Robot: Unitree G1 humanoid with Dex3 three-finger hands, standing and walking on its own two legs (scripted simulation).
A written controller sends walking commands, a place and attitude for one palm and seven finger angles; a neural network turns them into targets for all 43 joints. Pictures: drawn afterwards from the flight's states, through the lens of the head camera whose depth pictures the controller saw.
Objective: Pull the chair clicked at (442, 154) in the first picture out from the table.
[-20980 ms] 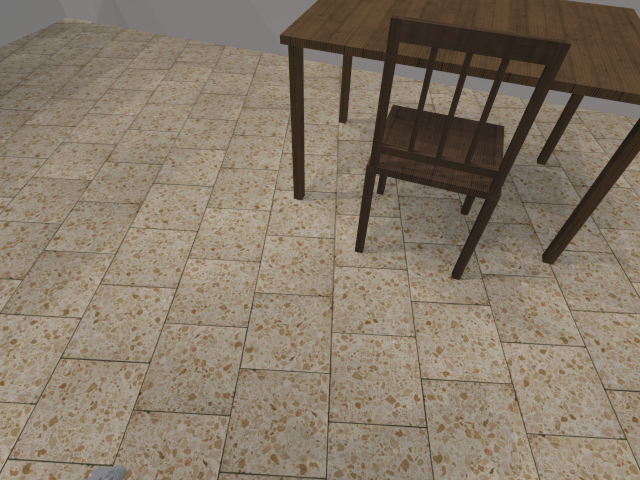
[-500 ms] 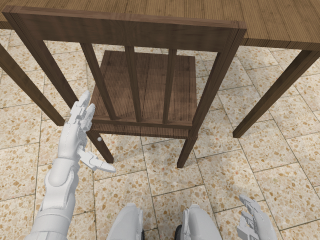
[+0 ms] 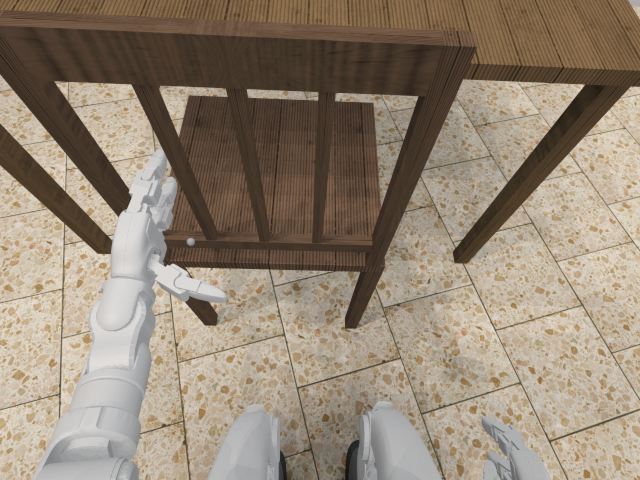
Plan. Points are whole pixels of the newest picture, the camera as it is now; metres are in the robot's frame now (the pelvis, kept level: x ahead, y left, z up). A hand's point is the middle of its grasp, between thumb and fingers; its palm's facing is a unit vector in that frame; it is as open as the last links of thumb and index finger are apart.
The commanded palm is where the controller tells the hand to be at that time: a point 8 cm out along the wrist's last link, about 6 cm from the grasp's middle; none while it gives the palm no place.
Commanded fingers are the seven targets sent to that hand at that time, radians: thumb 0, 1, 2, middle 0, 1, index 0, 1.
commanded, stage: push the fingers through the gap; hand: left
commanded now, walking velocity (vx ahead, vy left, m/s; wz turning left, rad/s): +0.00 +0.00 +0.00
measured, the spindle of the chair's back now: (254, 181) +0.48 +0.09 +0.03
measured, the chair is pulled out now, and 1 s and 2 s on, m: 0.00 0.00 0.00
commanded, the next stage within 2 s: hook a spindle and tug to test in 0.90 s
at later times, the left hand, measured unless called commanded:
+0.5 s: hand (201, 207) +0.44 +0.16 +0.02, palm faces -0.01 -1.00 -0.05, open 16.9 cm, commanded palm +0.43 +0.20 +0.02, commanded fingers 0.00 -0.50 0.30 -0.06 -0.08 -0.06 -0.08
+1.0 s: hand (207, 205) +0.45 +0.15 +0.02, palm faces -0.01 -1.00 -0.06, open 16.9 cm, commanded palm +0.43 +0.20 +0.02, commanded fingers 0.00 -0.50 0.30 -0.08 -0.13 -0.08 -0.13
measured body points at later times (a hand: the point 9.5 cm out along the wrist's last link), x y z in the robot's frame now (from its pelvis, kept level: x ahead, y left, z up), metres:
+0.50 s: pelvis +0.00 +0.00 -0.01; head +0.14 +0.01 +0.42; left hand +0.44 +0.21 +0.02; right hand +0.09 -0.26 -0.12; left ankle +0.02 +0.10 -0.63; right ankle +0.04 -0.11 -0.63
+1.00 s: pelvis +0.00 +0.00 +0.00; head +0.14 +0.01 +0.42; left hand +0.44 +0.21 +0.02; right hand +0.08 -0.26 -0.13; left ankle +0.02 +0.10 -0.63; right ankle +0.04 -0.11 -0.63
